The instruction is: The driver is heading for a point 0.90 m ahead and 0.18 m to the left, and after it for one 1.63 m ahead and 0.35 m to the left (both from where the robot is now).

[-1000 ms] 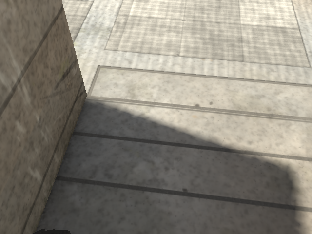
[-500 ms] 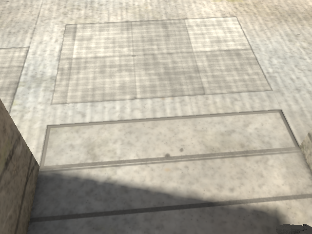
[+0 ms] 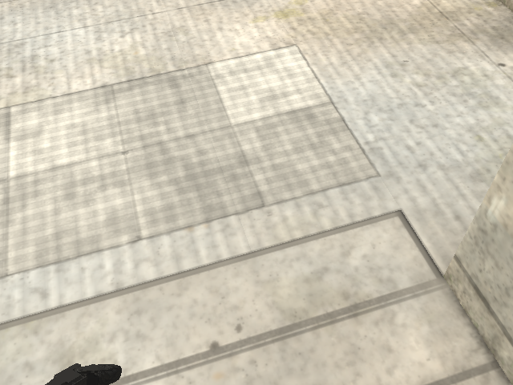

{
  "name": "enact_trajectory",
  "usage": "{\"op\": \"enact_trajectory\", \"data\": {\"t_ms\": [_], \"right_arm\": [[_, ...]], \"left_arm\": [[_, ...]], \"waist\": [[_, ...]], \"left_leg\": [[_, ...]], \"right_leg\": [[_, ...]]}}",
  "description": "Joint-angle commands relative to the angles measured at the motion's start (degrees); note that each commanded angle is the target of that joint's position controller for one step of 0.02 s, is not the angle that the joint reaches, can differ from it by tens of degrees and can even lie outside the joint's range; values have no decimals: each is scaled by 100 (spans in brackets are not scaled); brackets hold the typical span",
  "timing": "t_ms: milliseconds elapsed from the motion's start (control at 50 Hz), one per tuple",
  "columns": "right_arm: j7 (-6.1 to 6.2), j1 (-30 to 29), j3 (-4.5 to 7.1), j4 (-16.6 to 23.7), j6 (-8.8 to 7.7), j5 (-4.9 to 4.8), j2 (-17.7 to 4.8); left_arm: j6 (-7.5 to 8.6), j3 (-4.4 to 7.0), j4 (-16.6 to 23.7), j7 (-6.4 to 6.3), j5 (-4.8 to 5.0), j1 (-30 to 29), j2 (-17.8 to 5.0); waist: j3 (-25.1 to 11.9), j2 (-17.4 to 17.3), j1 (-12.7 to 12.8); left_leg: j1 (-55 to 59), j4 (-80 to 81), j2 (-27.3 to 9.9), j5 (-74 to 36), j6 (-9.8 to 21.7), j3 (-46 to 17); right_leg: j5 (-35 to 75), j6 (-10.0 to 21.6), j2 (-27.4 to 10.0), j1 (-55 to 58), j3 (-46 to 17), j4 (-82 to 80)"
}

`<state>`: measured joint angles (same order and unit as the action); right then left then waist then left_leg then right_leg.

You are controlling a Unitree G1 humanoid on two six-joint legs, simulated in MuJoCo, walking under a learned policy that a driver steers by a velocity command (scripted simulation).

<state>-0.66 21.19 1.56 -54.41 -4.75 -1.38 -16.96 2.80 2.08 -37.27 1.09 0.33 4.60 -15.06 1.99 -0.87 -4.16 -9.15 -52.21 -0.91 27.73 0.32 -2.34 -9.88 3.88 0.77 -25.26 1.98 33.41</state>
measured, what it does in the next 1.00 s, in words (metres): walks ahead: left foot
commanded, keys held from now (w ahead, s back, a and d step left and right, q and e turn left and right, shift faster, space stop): w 0.90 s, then w+q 0.10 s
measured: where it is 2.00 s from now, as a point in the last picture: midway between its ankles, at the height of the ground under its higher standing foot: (240, 207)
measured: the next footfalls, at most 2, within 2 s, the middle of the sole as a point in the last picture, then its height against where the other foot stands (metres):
left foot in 0.50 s outside the picture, level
right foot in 1.02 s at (304, 280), level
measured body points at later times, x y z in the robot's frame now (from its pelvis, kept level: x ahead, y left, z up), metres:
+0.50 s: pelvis +0.28 +0.02 +0.00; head +0.32 +0.01 +0.45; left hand +0.23 +0.30 -0.13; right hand +0.52 -0.21 -0.09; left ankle +0.42 +0.12 -0.73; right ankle +0.09 -0.09 -0.72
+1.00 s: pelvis +0.57 -0.01 +0.00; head +0.60 -0.02 +0.45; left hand +0.79 +0.23 -0.08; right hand +0.54 -0.29 -0.14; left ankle +0.42 +0.13 -0.72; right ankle +0.71 -0.13 -0.72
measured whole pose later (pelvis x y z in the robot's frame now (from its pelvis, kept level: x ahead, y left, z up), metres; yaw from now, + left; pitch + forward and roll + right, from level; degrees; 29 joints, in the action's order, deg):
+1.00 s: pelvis +0.57 -0.01 +0.00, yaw +1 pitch +1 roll +3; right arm 0.0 21.1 3.4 -56.5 -3.4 -1.4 -16.7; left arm 4.8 2.1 -44.1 1.6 0.7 1.8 -14.8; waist 1.5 1.4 -5.0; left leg 3.7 -16.1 1.5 21.1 -0.5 0.9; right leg -1.3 1.7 -3.5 -28.4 -0.8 27.9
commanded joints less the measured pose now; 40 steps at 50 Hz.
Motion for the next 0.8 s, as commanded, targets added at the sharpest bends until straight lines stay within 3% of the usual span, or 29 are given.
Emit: {"op": "enact_trajectory", "data": {"t_ms": [20,40,60,120,180,280,360,420,460,480,500,520,540,560,580,600,620,640,700,800], "right_arm": [[16,-472,147,616,-236,-75,-847],[39,-557,146,596,-223,27,-736],[36,-472,143,567,-190,74,-646],[-9,-459,152,504,-36,48,-466],[-23,-1095,165,692,26,125,-405],[-143,-2128,107,958,-22,100,-235],[-252,-2736,67,1211,-65,54,-231],[-353,-2889,74,1332,-110,50,-312],[-356,-2494,160,1238,-114,70,-515],[-323,-1933,259,1082,-111,80,-694],[-270,-1055,377,831,-103,106,-927],[-207,-162,497,678,-88,234,-1373],[-206,170,491,528,-44,104,-1274],[-177,37,353,512,-47,18,-844],[-148,-453,315,578,-50,34,-747],[-131,-817,286,631,-54,73,-630],[-134,-1029,243,660,-71,132,-482],[-141,-1117,219,654,-94,194,-415],[-148,-1127,236,555,-144,142,-503],[-5,-765,293,358,-88,105,-774]], "left_arm": [[99,263,-85,34,16,1192,-836],[146,236,-109,58,-21,973,-710],[188,221,-145,61,-66,886,-638],[267,246,-296,23,-37,969,-658],[261,294,-504,-58,-16,1276,-821],[215,284,-788,-115,10,1664,-910],[126,281,-1114,-129,36,2106,-935],[20,306,-1259,-180,55,2210,-994],[-36,332,-1268,-219,39,2114,-1104],[-80,330,-1262,-231,21,2037,-1128],[-110,282,-1217,-244,7,1949,-1050],[-47,139,-1064,-199,-58,2289,-640],[66,-17,-1178,-162,-75,2677,-153],[182,143,-1086,-161,101,2083,-782],[261,209,-905,-164,244,1595,-972],[301,217,-865,-190,213,1329,-949],[279,254,-883,-200,141,1261,-877],[222,253,-924,-193,108,1419,-742],[62,220,-935,-190,57,1447,-444],[101,173,-646,-129,-5,364,-359]], "waist": [[-633,560,722],[-367,444,566],[-361,558,407],[-275,432,247],[-1,341,367],[262,384,706],[411,334,878],[349,410,802],[7,638,540],[-389,719,230],[-972,649,-201],[-1916,-63,-253],[-2576,-1108,-152],[-2040,-772,-338],[-1182,-634,-195],[-698,-291,-32],[-372,-222,151],[-346,-348,331],[-113,-332,501],[160,-224,218]], "left_leg": [[-3316,-1866,-402,-551,241,-255],[-3112,-1565,-574,-992,211,-256],[-2783,-1343,-705,-1282,183,-312],[-2626,-927,-728,-1530,65,-219],[-3137,-114,-716,-2280,-100,-179],[-2689,1586,-464,-3687,-82,120],[-2956,2225,-340,-3543,65,150],[-2977,2542,-245,-2976,252,164],[-2249,2558,27,-2493,407,365],[-1465,2609,211,-2431,547,515],[-89,2613,109,-2764,772,440],[2377,2267,-1208,-2765,1458,-1280],[3643,2889,-2168,-1853,2050,-3477],[3303,3251,-1974,-1471,1771,-3367],[2424,3468,-1801,-1761,1556,-2535],[1577,3681,-1579,-2170,1432,-1969],[921,3888,-1367,-2507,1353,-1556],[520,4077,-1260,-2572,1346,-1353],[-98,4536,-1206,-2679,1483,-940],[-32,4729,-922,-2843,1256,-264]], "right_leg": [[-1071,995,-1862,3072,-3151,-2064],[-260,915,-1599,2556,-2540,-2160],[286,855,-1431,2264,-2159,-2278],[1152,901,-1316,2005,-1596,-2517],[1319,923,-1298,2045,-1275,-2714],[1157,681,-1004,1868,-654,-2864],[1505,679,-1288,2743,-659,-2628],[2230,614,-1526,3426,-704,-2205],[3808,505,-1522,3614,-669,-1631],[4707,424,-1414,3590,-574,-946],[4729,257,-1183,3046,-395,123],[3006,-58,-694,989,-221,2051],[-2075,-302,283,-703,-515,3591],[-2349,-189,52,-1299,-1063,4128],[-1866,-143,-253,-1536,-882,4058],[-1368,-157,-504,-1380,-712,3723],[-1068,-191,-671,-1132,-655,3426],[-874,-214,-782,-777,-679,3287],[-659,-368,-921,-648,-565,2752],[978,-503,-846,-892,-371,858]]}}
